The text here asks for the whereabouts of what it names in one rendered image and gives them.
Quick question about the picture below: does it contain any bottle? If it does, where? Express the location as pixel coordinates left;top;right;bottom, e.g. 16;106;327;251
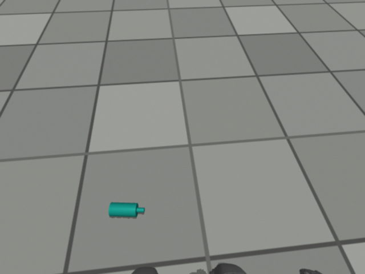
109;203;145;217

